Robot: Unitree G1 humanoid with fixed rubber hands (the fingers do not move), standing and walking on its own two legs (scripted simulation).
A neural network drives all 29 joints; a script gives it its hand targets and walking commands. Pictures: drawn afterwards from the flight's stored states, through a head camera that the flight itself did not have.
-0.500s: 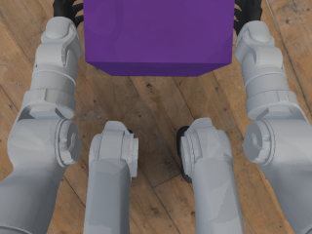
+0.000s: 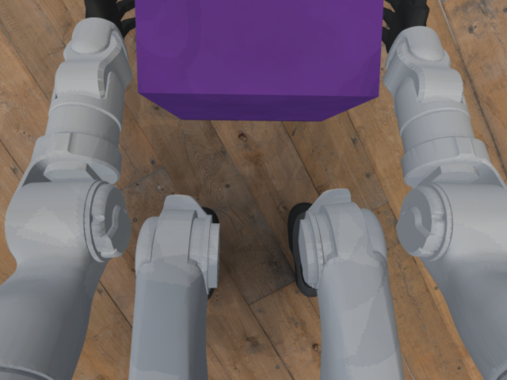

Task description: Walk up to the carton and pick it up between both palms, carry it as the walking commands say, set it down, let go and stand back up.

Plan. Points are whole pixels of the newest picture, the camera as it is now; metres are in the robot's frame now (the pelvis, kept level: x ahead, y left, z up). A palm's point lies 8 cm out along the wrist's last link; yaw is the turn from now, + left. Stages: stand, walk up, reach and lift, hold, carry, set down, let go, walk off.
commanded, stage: set down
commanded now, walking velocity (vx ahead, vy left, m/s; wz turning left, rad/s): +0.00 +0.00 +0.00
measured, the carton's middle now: (255, 58) +0.51 -0.01 -0.24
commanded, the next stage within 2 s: none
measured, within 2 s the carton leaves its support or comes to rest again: rests again in 0.90 s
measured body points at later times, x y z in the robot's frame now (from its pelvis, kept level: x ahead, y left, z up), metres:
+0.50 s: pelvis +0.00 +0.00 +0.00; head +0.36 +0.00 +0.27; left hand +0.56 +0.18 -0.16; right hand +0.54 -0.19 -0.16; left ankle +0.11 +0.11 -0.34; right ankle +0.11 -0.12 -0.34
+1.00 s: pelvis +0.00 +0.00 +0.00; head +0.37 +0.00 +0.25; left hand +0.54 +0.18 -0.19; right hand +0.53 -0.20 -0.19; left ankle +0.11 +0.11 -0.34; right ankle +0.11 -0.12 -0.34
